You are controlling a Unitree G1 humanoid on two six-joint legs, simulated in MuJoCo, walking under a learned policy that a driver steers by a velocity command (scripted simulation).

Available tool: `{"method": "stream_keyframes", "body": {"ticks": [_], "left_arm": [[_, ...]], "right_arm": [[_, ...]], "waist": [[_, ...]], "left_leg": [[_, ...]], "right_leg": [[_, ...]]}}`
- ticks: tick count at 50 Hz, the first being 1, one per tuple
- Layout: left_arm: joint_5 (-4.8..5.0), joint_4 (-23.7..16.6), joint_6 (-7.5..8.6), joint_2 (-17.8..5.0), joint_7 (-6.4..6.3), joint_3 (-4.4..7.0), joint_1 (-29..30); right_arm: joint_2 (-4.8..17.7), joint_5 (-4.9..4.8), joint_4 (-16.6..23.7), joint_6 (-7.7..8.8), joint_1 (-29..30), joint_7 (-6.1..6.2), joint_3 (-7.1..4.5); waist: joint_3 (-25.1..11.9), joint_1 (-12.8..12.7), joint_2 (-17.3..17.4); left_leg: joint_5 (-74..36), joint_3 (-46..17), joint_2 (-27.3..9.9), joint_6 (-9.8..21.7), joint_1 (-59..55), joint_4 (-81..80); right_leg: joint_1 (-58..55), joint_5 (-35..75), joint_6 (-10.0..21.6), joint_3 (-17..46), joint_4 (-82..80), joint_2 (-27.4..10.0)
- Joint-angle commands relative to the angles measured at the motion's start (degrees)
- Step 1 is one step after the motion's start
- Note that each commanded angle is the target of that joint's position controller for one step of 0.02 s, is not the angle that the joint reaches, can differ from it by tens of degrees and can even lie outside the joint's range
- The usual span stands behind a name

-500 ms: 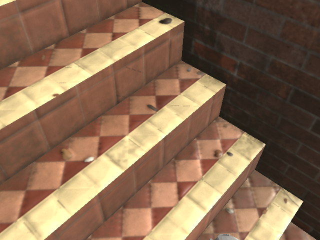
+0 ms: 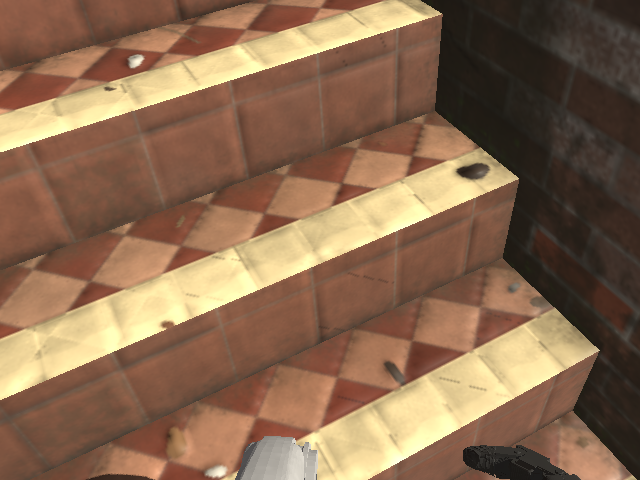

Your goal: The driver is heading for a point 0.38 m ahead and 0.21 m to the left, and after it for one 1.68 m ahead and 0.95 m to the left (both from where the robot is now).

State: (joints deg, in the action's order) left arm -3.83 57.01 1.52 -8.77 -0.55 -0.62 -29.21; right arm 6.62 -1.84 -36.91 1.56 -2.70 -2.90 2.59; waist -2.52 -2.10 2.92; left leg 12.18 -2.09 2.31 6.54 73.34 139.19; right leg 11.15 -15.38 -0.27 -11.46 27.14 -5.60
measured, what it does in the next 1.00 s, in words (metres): climbs, turning left: left foot 0.19 m higher, then right foot 0.20 m higher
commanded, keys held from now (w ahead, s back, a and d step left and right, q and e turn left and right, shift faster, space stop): w+q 1.00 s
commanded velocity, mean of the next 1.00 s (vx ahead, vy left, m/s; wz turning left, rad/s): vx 0.50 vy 0.00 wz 0.59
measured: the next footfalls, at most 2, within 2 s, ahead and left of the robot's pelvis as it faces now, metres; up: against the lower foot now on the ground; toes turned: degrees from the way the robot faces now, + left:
left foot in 0.18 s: +0.17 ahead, +0.08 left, +0.19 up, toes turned +6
right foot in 0.66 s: +0.57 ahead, +0.00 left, +0.39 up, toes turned +20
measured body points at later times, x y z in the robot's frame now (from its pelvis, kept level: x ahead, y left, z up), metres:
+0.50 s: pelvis +0.22 +0.03 +0.19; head +0.21 +0.06 +0.63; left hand +0.44 +0.23 +0.14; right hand +0.19 -0.17 +0.05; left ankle +0.13 +0.07 -0.55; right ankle +0.35 -0.09 -0.26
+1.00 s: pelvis +0.48 +0.09 +0.38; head +0.47 +0.08 +0.83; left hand +0.30 +0.24 +0.23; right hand +0.79 +0.11 +0.35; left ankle +0.45 +0.26 +0.03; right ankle +0.53 -0.01 -0.35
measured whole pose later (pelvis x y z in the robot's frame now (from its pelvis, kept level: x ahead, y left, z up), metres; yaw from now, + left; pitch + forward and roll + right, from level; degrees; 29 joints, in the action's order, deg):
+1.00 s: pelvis +0.48 +0.09 +0.38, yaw +36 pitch +1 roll -1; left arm -4.4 62.0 2.1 -10.4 1.0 -0.3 -27.0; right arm 6.1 -2.6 -35.3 2.6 1.6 0.5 2.9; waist -5.3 -0.9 0.9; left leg 2.0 -8.6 -0.6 5.9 82.2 134.1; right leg 13.8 -19.2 -0.2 -15.0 32.6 -6.6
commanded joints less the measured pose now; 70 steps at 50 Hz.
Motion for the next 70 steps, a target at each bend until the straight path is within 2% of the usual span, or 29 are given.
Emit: {"method": "stream_keyframes", "body": {"ticks": [1,4,7,8,10,11,12,14,17,21,28,30,31,33,34,35,36,37,39,45,54,56,59,61,62,63,64,67,70], "left_arm": [[-1.45,-4.79,0.58,-3.64,-0.7,-1.65,12.4],[1.09,-0.97,-0.28,-10.82,-1.94,-0.2,8.13],[2.29,0.44,0.36,-19.16,-2.41,1.65,3.87],[2.33,-2.0,-0.26,-19.6,-2.46,2.05,7.84],[2.54,-8.52,0.31,-17.99,-2.95,3.22,13.15],[2.6,-13.96,2.49,-9.34,-0.77,1.94,18.6],[4.3,-18.5,4.66,-6.45,1.21,2.43,26.76],[4.64,-20.89,6.56,0.29,3.62,-0.13,24.58],[1.76,-20.96,6.43,4.08,3.92,-3.02,19.91],[0.53,-25.08,6.24,3.5,3.54,-5.08,29.25],[3.45,-34.58,7.59,6.84,3.28,-6.99,50.18],[1.83,-40.1,7.44,9.0,2.98,-8.68,57.73],[2.96,-39.24,7.89,3.54,2.25,-5.12,49.03],[2.71,-30.05,6.61,-13.28,0.9,3.03,16.04],[0.14,-24.18,6.43,-19.59,0.84,5.01,3.62],[-0.38,-19.03,4.54,-19.81,0.0,4.96,-1.96],[0.86,-16.64,2.69,-14.75,-1.86,4.18,1.69],[2.8,-13.38,0.89,-10.1,-3.23,3.21,7.13],[0.04,-6.52,0.66,2.62,-2.56,0.08,13.16],[-1.49,-0.33,1.61,-0.02,1.99,0.31,17.12],[1.13,-0.2,1.95,-9.09,-0.62,1.43,-1.65],[4.94,3.63,0.85,-6.59,-2.04,1.05,-8.44],[3.78,5.71,2.02,-13.08,-1.5,0.93,-7.74],[3.44,2.17,3.22,-18.53,-0.69,2.68,1.9],[3.62,-0.52,4.83,-12.37,1.25,2.41,1.42],[4.04,-0.09,6.44,-6.63,2.66,2.02,8.19],[5.26,-2.54,7.08,-2.14,3.88,2.63,13.83],[3.24,-16.68,6.57,6.47,4.22,-1.71,27.24],[4.5,-16.59,6.27,9.43,5.16,-4.98,17.25]], "right_arm": [[-0.4,1.35,7.91,-0.1,8.34,1.02,2.25],[-2.4,1.24,7.28,0.32,7.54,1.29,3.5],[3.19,3.18,3.49,0.35,1.17,0.81,0.46],[6.03,3.16,1.94,0.08,-4.4,0.94,-0.96],[11.85,3.73,-1.35,-1.17,-11.09,0.62,-3.86],[17.11,3.56,-4.24,-2.13,-14.22,1.07,-5.58],[16.98,6.2,-5.85,-0.97,-16.02,2.36,-5.24],[5.32,4.36,-10.28,0.48,-17.67,1.89,-2.03],[-1.29,3.35,-14.52,1.19,-14.62,0.78,-0.48],[2.39,2.18,-14.56,1.09,-15.39,1.11,-1.46],[3.5,1.55,-21.44,-1.35,-40.48,3.48,-2.32],[3.19,-1.07,-20.64,-1.28,-34.73,5.76,-2.6],[4.7,0.49,-20.15,1.4,-35.74,5.5,-2.56],[18.23,1.68,-18.36,4.08,-22.68,5.2,-6.32],[14.86,2.12,-15.21,5.23,-18.75,4.37,-6.22],[6.33,2.81,-12.4,6.12,-17.42,1.98,-4.61],[6.98,3.96,-10.62,6.35,-11.69,-0.48,-5.08],[6.22,2.87,-4.98,6.14,-4.27,-1.66,-5.16],[-1.73,2.33,-3.11,4.19,-5.64,-1.62,-2.15],[-5.6,-0.94,-0.97,0.95,-6.06,2.37,1.54],[-2.86,-1.22,10.56,-0.21,16.84,3.0,4.12],[-5.47,-2.08,14.08,-0.5,25.29,0.72,6.21],[-0.52,0.04,12.04,0.89,13.68,-0.45,3.39],[11.63,2.52,4.69,-0.15,-6.83,-0.14,-1.99],[17.29,3.11,0.08,-2.29,-17.05,1.49,-4.46],[21.68,4.15,-5.39,-3.74,-24.42,3.07,-6.54],[17.11,4.71,-8.52,-2.68,-23.62,3.36,-5.04],[-1.61,3.41,-19.47,0.73,-16.62,0.11,-0.74],[-3.06,5.16,-20.75,0.89,-12.66,0.07,-0.24]], "waist": [[6.1,5.66,-7.78],[-1.0,7.87,-8.31],[-10.05,10.82,-13.39],[-10.96,12.4,-16.85],[-10.07,12.56,-10.33],[-7.57,9.6,14.38],[-1.79,8.51,11.73],[8.03,2.18,1.3],[6.73,-3.34,-0.91],[6.92,-1.63,-7.26],[5.09,10.56,4.13],[4.96,7.16,6.8],[-4.62,2.62,12.13],[-23.35,-15.24,20.62],[-35.17,-14.72,0.61],[-36.75,-12.49,-27.59],[-29.64,-10.85,-22.06],[-13.88,-6.4,-15.05],[2.22,2.74,-2.76],[8.99,8.64,-2.78],[3.47,-1.49,-9.11],[1.92,-4.01,-9.45],[-9.63,5.7,-18.49],[-19.33,15.26,-23.5],[-25.37,13.61,-6.23],[-28.16,14.35,5.68],[-24.34,11.64,2.89],[0.42,2.22,-3.65],[3.01,-4.12,-2.46]], "left_leg": [[-6.99,3.27,-1.47,-1.58,-2.48,-13.47],[-2.39,8.36,-4.87,0.96,-16.76,-29.66],[19.28,17.76,4.11,3.2,-37.85,-46.67],[26.46,15.34,5.69,3.53,-37.93,-59.09],[21.92,-7.07,2.92,7.0,-51.57,-86.73],[26.07,-39.18,-5.23,14.51,-60.08,-109.82],[31.54,-60.26,-10.94,13.27,-56.71,-127.26],[29.55,-46.62,-10.34,8.09,-46.19,-118.51],[14.74,-28.48,-3.92,3.23,-46.36,-112.96],[1.98,-20.17,-2.82,1.01,-42.48,-116.24],[-6.65,-30.01,-11.04,5.82,-76.13,-124.43],[-29.9,-20.72,-9.96,6.18,-53.6,-137.14],[-65.38,-18.4,-7.8,6.97,-51.21,-131.36],[-104.17,-19.98,-10.58,5.94,-64.28,-105.37],[-88.69,-18.45,-6.58,6.53,-54.43,-88.11],[-19.36,-17.04,4.93,3.61,-35.67,-63.24],[-10.41,-20.03,5.77,1.27,-30.57,-39.83],[-8.25,-13.73,3.66,-0.06,-23.24,-28.53],[-8.17,-10.09,1.43,2.44,-17.96,-16.96],[-7.65,-6.88,-2.45,1.88,0.31,-5.86],[-9.61,6.67,-11.31,-3.41,9.49,-27.23],[0.06,10.13,-13.5,-0.48,-3.36,-45.22],[14.54,20.87,-0.96,4.68,-36.2,-57.87],[6.52,3.77,-1.73,7.2,-54.58,-78.71],[19.5,-29.93,-13.31,14.4,-71.87,-97.11],[32.17,-57.64,-21.73,15.33,-79.85,-126.01],[33.47,-59.79,-24.84,8.44,-74.77,-128.02],[16.68,-24.92,-16.54,-0.58,-55.86,-113.62],[-2.35,-5.41,-13.23,-5.81,-55.4,-113.65]], "right_leg": [[18.42,11.29,6.34,0.85,-22.3,-10.54],[7.43,34.19,8.28,-6.13,-26.98,-9.28],[-6.96,116.19,12.04,-7.89,-11.73,-13.05],[-16.46,120.83,13.5,-5.61,-2.44,-14.98],[-6.39,92.9,13.39,-0.01,22.62,-12.83],[21.29,20.83,8.54,5.02,43.42,2.34],[37.11,7.99,6.43,19.94,70.54,9.44],[48.54,9.98,7.23,21.14,84.76,6.75],[54.34,8.89,7.24,17.54,96.03,5.02],[55.9,16.34,4.37,9.98,81.43,2.23],[81.92,3.95,1.11,7.14,80.27,1.81],[45.18,-7.23,3.46,0.22,51.94,2.63],[18.48,-7.78,4.25,-6.13,45.34,9.51],[-3.15,-17.07,10.27,17.77,35.27,5.16],[-21.54,-24.06,15.15,39.08,23.47,-6.05],[-30.93,-29.63,22.73,71.1,-5.76,-16.89],[-21.21,-37.15,20.5,81.2,-12.84,-18.31],[-7.98,-40.6,17.44,68.81,-10.02,-16.69],[13.74,-27.02,12.21,45.79,-1.05,-15.86],[19.91,-2.86,7.14,9.91,-9.26,-11.08],[0.85,-1.37,9.7,5.39,-24.72,-14.04],[-6.12,13.11,10.25,2.82,-30.63,-14.51],[-13.07,111.13,12.25,-2.24,-14.91,-14.95],[-15.43,109.77,9.57,1.61,6.93,-11.82],[8.71,83.71,7.4,5.19,25.69,-4.45],[24.05,17.09,4.6,14.56,56.9,6.82],[33.75,11.28,4.81,28.1,84.65,9.07],[55.89,14.33,12.12,27.76,104.96,7.57],[64.22,18.11,12.49,28.09,104.29,7.54]]}}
